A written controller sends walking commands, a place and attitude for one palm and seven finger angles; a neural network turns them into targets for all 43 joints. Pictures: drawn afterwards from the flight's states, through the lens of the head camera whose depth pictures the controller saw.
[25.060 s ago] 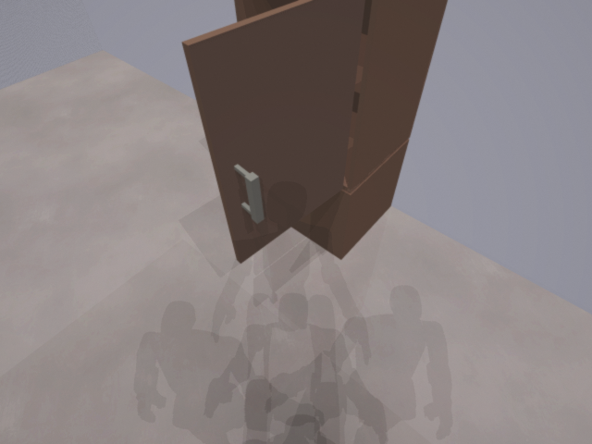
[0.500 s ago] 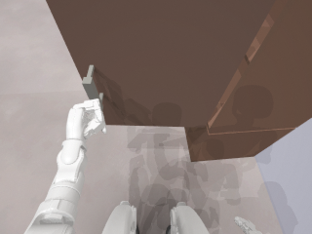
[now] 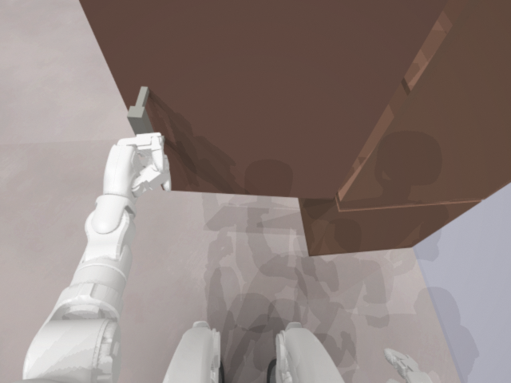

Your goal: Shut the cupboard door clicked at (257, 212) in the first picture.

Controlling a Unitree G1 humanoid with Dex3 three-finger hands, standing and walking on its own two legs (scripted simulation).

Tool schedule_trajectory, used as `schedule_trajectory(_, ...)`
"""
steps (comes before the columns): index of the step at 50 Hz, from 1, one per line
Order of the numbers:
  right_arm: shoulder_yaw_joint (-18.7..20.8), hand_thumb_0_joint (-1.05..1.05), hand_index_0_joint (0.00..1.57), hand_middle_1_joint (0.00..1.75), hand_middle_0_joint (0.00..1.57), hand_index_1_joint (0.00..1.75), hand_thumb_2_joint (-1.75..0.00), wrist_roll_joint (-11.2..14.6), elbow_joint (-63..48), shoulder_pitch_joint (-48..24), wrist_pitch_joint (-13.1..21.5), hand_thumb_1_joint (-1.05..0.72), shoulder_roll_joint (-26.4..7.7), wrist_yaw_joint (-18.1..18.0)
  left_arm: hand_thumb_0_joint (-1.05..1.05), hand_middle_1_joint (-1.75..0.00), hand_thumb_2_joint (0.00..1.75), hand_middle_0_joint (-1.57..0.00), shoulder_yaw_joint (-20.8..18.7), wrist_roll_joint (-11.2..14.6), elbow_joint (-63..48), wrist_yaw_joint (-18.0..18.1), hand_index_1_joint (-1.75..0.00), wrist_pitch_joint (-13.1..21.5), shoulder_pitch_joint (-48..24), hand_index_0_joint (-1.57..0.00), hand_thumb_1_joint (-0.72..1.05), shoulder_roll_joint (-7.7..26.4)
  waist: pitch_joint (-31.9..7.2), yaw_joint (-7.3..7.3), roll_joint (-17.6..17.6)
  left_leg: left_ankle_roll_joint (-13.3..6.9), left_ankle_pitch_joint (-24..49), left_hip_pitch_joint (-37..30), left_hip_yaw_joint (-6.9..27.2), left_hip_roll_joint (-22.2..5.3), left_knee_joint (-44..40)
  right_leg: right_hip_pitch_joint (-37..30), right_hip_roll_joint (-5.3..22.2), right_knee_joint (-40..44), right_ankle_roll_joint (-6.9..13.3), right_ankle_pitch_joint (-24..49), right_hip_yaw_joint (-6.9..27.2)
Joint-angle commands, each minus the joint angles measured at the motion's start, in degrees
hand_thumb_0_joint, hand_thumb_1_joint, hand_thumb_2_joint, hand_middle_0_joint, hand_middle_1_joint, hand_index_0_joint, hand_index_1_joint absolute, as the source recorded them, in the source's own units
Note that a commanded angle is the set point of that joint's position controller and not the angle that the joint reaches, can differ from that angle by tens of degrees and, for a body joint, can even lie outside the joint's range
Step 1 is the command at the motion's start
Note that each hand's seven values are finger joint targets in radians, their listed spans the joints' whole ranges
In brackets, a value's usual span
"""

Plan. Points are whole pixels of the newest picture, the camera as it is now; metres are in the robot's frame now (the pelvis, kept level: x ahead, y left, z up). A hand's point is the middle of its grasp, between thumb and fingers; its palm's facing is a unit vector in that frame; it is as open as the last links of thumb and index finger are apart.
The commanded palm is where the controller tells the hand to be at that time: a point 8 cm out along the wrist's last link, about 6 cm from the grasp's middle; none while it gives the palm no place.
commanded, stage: push the door shut along its arc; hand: left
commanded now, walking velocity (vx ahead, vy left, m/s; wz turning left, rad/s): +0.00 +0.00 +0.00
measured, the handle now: (150, 130) +0.51 +0.17 +0.04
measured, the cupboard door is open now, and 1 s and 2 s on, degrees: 82 69 59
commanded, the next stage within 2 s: pull the fist back off the door in 1.48 s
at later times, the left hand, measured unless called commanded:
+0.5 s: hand (178, 144) +0.48 +0.12 +0.04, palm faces -0.23 -0.97 -0.03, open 3.1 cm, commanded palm +0.49 +0.15 +0.04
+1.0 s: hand (208, 115) +0.55 +0.08 +0.04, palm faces -0.35 -0.94 -0.04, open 3.1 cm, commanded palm +0.55 +0.11 +0.04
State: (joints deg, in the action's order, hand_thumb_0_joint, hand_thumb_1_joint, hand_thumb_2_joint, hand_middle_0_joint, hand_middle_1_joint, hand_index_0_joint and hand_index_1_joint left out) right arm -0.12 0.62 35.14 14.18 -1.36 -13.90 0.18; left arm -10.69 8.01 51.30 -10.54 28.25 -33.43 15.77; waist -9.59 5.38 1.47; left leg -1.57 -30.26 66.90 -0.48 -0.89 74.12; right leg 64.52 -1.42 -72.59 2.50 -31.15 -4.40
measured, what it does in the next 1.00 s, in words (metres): stands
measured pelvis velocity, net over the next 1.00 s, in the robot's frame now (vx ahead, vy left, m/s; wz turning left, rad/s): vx -0.01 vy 0.01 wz -0.05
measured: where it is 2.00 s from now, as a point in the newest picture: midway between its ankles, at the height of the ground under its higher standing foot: outside the picture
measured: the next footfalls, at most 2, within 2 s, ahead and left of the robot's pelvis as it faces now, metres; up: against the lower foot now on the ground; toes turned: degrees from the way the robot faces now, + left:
none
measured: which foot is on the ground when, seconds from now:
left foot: down 0.00-1.00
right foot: down 0.00-1.00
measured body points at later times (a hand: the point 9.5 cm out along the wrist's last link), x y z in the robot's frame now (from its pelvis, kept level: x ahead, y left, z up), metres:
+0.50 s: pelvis -0.01 +0.02 -0.01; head +0.13 +0.04 +0.41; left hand +0.49 +0.18 +0.04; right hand +0.02 -0.25 -0.13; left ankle +0.04 +0.10 -0.62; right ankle +0.03 -0.10 -0.62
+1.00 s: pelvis -0.01 +0.01 -0.03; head +0.16 +0.03 +0.38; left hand +0.56 +0.13 +0.04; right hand -0.03 -0.25 -0.14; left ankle +0.04 +0.10 -0.62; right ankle +0.03 -0.10 -0.62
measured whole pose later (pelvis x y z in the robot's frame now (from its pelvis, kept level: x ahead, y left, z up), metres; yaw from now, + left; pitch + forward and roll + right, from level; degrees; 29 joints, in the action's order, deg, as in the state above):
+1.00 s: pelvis -0.01 +0.01 -0.03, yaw -3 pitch +30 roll -4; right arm -2.4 -0.8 36.2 20.8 -2.7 -14.5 1.8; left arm -13.8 1.7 71.8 -18.6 20.3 -65.3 27.1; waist -8.4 14.3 3.5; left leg -2.7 -31.4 79.9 -0.1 -2.3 81.1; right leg 76.8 -2.7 -77.4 1.7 -30.8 -4.8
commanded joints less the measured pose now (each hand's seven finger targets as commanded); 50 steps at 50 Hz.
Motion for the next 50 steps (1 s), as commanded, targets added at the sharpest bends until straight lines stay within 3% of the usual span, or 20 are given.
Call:
schedule_trajectory(1,3.43,0.00,0.20,0.30,0.20,0.30,-0.90,0.32,-4.18,6.34,1.55,-0.90,-9.08,-0.74,0.00,-1.50,0.90,-1.30,-1.16,0.64,-10.85,-1.99,-1.50,3.81,-26.00,-1.30,0.90,8.67,-27.05,2.71,0.81,-0.29,15.18,-17.97,3.33,0.70,-7.45,-12.74,0.07,10.45,-1.21,17.14,5.66)
schedule_trajectory(2,3.41,0.00,0.20,0.30,0.20,0.30,-0.90,0.31,-4.25,6.78,1.60,-0.90,-9.22,-0.75,0.00,-1.50,0.90,-1.30,-0.33,0.36,-10.57,-2.44,-1.50,3.88,-26.68,-1.30,0.90,8.33,-27.15,2.80,2.95,-0.20,16.30,-19.56,3.84,0.62,-7.61,-11.05,-0.13,9.91,-0.84,17.24,5.10)
schedule_trajectory(5,3.35,0.00,0.20,0.30,0.20,0.30,-0.90,0.31,-3.44,7.16,1.31,-0.90,-9.40,-0.58,0.00,-1.50,0.90,-1.30,-0.50,0.26,-7.95,-3.03,-1.50,3.99,-29.80,-1.30,0.90,8.66,-26.14,3.36,2.91,-0.09,14.67,-19.64,4.29,0.54,-7.68,-9.14,-0.16,10.26,-0.79,14.69,4.82)
schedule_trajectory(8,3.32,0.00,0.20,0.30,0.20,0.30,-0.90,0.17,-2.68,7.88,1.31,-0.90,-9.86,-0.66,0.00,-1.50,0.90,-1.30,-0.35,-0.20,-5.86,-3.49,-1.50,4.25,-35.16,-1.30,0.90,9.36,-26.02,4.92,2.40,-0.34,13.60,-19.64,4.95,0.36,-7.23,-6.54,-0.30,10.00,-0.78,12.93,4.50)
schedule_trajectory(10,3.33,0.00,0.20,0.30,0.20,0.30,-0.90,0.10,-2.44,8.36,1.20,-0.90,-10.09,-0.62,0.00,-1.50,0.90,-1.30,-1.03,-0.47,-4.31,-3.70,-1.50,4.30,-36.28,-1.30,0.90,10.37,-26.24,4.92,2.89,-0.29,12.76,-19.53,5.22,0.34,-7.24,-5.78,-0.33,9.94,-0.66,11.56,4.35)
schedule_trajectory(12,3.27,0.00,0.20,0.30,0.20,0.30,-0.90,-0.07,-2.29,9.10,1.29,-0.90,-10.37,-0.54,0.00,-1.50,0.90,-1.30,-0.28,-0.77,-3.34,-4.18,-1.50,4.39,-39.54,-1.30,0.90,10.18,-25.81,5.77,4.99,-0.27,12.57,-20.85,5.96,0.34,-7.35,-3.08,-0.47,9.34,-0.30,10.55,3.63)
schedule_trajectory(14,3.32,0.00,0.20,0.30,0.20,0.30,-0.90,-0.13,-2.03,9.31,1.07,-0.90,-10.69,-0.36,0.00,-1.50,0.90,-1.30,-0.02,-1.25,-2.50,-4.65,-1.50,4.34,-40.15,-1.30,0.90,10.31,-27.41,5.51,6.33,0.05,12.98,-22.62,6.51,0.15,-7.44,-1.73,-0.41,9.05,-0.15,10.24,3.49)
schedule_trajectory(17,3.35,0.00,0.20,0.30,0.20,0.30,-0.90,-0.29,-1.81,10.51,0.93,-0.90,-11.14,-0.16,0.00,-1.50,0.90,-1.30,0.86,-1.28,-0.69,-5.25,-1.50,3.80,-42.55,-1.30,0.90,9.58,-28.00,6.63,7.03,0.18,13.60,-24.76,8.01,-0.23,-7.60,1.17,-0.60,8.21,0.11,10.09,2.62)
schedule_trajectory(20,3.19,0.00,0.20,0.30,0.20,0.30,-0.90,-0.44,-1.38,10.99,0.60,-0.90,-11.56,-0.07,0.00,-1.50,0.90,-1.30,-0.30,-1.84,1.66,-4.96,-1.50,2.81,-45.19,-1.30,0.90,11.26,-27.02,7.11,6.53,0.28,11.95,-23.39,8.55,-0.37,-7.56,2.27,-0.53,7.90,0.04,9.00,2.41)
schedule_trajectory(23,3.33,0.00,0.20,0.30,0.20,0.30,-0.90,-0.75,-1.46,11.72,0.54,-0.90,-11.77,0.27,0.00,-1.50,0.90,-1.30,0.38,-2.32,1.50,-4.79,-1.50,2.68,-47.56,-1.30,0.90,10.44,-29.32,7.61,8.09,0.47,13.32,-25.74,9.52,-0.62,-7.33,4.35,-0.49,7.28,0.07,9.53,2.11)
schedule_trajectory(27,3.10,0.00,0.20,0.30,0.20,0.30,-0.90,-1.02,-1.15,13.02,0.17,-0.90,-12.08,0.42,0.00,-1.50,0.90,-1.30,0.08,-3.38,3.97,-4.47,-1.50,1.90,-51.31,-1.30,0.90,11.64,-27.40,9.18,6.99,0.14,12.09,-23.72,10.05,-0.77,-6.48,6.24,-0.72,6.63,0.08,8.91,1.94)
schedule_trajectory(31,2.73,0.00,0.20,0.30,0.20,0.30,-0.90,-1.26,-1.08,13.85,-0.31,-0.90,-12.29,0.62,0.00,-1.50,0.90,-1.30,-2.25,-4.19,6.10,-4.38,-1.50,0.64,-53.30,-1.30,0.90,15.08,-28.02,9.23,7.79,0.13,12.77,-21.86,9.64,-0.90,-5.52,5.71,-0.79,6.22,0.10,9.04,2.04)
schedule_trajectory(34,2.64,0.00,0.20,0.30,0.20,0.30,-0.90,-1.43,-1.28,14.43,-0.39,-0.90,-12.19,0.88,0.00,-1.50,0.90,-1.30,-1.73,-4.69,6.16,-4.73,-1.50,0.04,-55.55,-1.30,0.90,14.79,-30.53,9.88,9.11,0.03,14.54,-22.67,9.82,-0.97,-4.37,6.63,-0.94,5.53,0.00,9.81,2.08)
schedule_trajectory(38,2.44,0.00,0.20,0.30,0.20,0.30,-0.90,-1.39,-1.70,15.57,-0.63,-0.90,-12.40,0.93,0.00,-1.50,0.90,-1.30,-5.81,-4.88,6.06,-5.82,-1.50,-0.94,-55.48,-1.30,0.90,20.28,-32.96,9.09,8.63,-0.32,17.75,-20.86,8.59,-0.97,-3.06,2.98,-1.37,5.48,0.02,11.91,2.60)
schedule_trajectory(41,2.15,0.00,0.20,0.30,0.20,0.30,-0.90,-1.20,-1.75,15.92,-0.78,-0.90,-12.05,0.91,0.00,-1.50,0.90,-1.30,-5.00,-5.26,7.28,-6.88,-1.50,-2.33,-56.47,-1.30,0.90,20.24,-31.46,9.98,8.06,-0.73,17.00,-17.77,7.61,-0.85,-2.31,1.90,-1.64,5.84,-0.18,12.11,2.99)
schedule_trajectory(43,2.15,0.00,0.20,0.30,0.20,0.30,-0.90,-1.25,-1.46,16.29,-0.66,-0.90,-12.03,0.80,0.00,-1.50,0.90,-1.30,-3.87,-5.34,7.08,-7.39,-1.50,-2.68,-59.04,-1.30,0.90,19.36,-31.12,10.80,9.36,-0.72,17.20,-18.79,7.90,-1.08,-1.89,3.85,-1.68,5.61,-0.22,12.12,2.81)
schedule_trajectory(47,1.97,0.00,0.20,0.30,0.20,0.30,-0.90,-1.27,-1.23,17.30,-0.20,-0.90,-12.02,0.65,0.00,-1.50,0.90,-1.30,-3.31,-4.97,7.58,-8.23,-1.50,-3.97,-61.71,-1.30,0.90,19.16,-31.40,11.86,8.77,-1.17,17.67,-17.93,7.83,-1.03,-1.07,3.96,-2.00,5.47,-0.22,12.56,2.82)
schedule_trajectory(50,1.78,0.00,0.20,0.30,0.20,0.30,-0.90,-1.32,-1.11,17.72,-0.12,-0.90,-12.18,0.36,0.00,-1.50,0.90,-1.30,-5.03,-5.36,9.04,-8.92,-1.50,-5.26,-61.94,-1.30,0.90,22.07,-32.01,11.56,9.02,-1.30,18.08,-15.59,6.98,-0.89,-0.08,2.43,-2.08,5.42,-0.22,13.38,3.24)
